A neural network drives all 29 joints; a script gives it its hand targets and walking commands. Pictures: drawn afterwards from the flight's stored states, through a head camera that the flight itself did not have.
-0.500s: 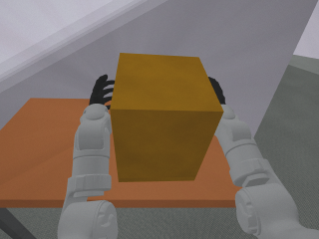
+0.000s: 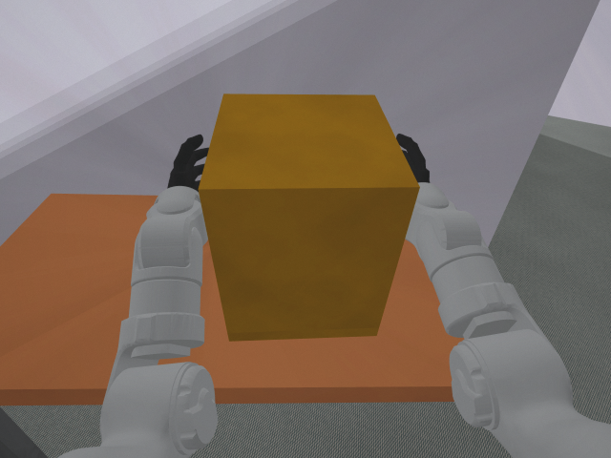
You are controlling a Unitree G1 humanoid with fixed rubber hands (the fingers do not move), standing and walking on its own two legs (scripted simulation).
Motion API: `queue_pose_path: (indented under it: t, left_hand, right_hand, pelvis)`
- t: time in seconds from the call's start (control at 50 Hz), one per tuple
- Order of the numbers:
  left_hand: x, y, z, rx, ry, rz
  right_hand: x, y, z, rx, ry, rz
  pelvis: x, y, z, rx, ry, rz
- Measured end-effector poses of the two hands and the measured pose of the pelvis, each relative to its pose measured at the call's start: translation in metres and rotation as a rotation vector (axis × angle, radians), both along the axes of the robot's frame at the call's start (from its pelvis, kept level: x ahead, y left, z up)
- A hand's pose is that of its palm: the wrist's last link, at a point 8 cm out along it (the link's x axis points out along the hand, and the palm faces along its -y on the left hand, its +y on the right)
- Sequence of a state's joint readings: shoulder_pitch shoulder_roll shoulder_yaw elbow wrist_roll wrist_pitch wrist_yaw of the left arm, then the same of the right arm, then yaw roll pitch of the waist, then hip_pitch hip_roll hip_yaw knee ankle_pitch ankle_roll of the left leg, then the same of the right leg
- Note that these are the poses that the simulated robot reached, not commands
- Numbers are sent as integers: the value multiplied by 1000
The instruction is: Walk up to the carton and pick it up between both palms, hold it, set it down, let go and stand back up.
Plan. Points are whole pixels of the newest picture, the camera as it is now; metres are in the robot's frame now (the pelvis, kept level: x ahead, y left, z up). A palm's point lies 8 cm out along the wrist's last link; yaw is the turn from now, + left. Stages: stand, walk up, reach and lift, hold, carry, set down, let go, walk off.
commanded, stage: reach and lift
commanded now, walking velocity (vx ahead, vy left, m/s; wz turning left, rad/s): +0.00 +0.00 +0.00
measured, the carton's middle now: (302, 218) +0.38 +0.00 +0.19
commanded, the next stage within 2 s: hold in 0.62 s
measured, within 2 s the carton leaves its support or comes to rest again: neither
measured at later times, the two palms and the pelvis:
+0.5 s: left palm (180, 179) +0.38 +0.15 +0.24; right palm (416, 177) +0.38 -0.15 +0.25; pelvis +0.02 +0.01 +0.00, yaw +0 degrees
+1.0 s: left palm (177, 162) +0.37 +0.14 +0.27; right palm (423, 160) +0.38 -0.15 +0.27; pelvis +0.00 +0.00 +0.00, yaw +0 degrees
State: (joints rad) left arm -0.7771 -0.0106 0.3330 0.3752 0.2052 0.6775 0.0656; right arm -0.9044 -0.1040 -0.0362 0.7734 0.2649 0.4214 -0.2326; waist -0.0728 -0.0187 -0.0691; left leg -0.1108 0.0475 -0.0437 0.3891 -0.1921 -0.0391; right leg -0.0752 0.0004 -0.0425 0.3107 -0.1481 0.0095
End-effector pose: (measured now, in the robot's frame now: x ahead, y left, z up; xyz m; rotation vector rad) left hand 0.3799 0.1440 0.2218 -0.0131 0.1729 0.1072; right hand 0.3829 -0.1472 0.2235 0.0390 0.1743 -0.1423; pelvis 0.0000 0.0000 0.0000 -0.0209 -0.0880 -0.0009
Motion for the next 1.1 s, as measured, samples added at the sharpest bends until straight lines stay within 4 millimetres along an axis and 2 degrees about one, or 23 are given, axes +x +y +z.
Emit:
queue_pose_path:
  t: [0.22,0.4,0.66,0.86,1.1]
  left_hand:
    - [7,0,8,10,-11,-22]
    - [2,2,19,6,-28,-15]
    - [-8,2,31,3,-26,-11]
    - [-7,1,41,13,-8,-7]
    - [-8,1,54,-2,-9,-1]
  right_hand:
    - [2,0,9,16,-10,-18]
    - [-2,2,18,30,-27,-13]
    - [-9,2,31,42,-23,-8]
    - [-7,0,40,30,-3,-1]
    - [-8,0,51,0,-1,10]
  pelvis:
    - [11,6,0,-7,-1,-1]
    - [16,9,-1,-11,-17,-6]
    - [9,9,-1,-10,-25,-4]
    - [0,3,-1,-5,11,-2]
    - [2,-4,-1,-5,24,9]
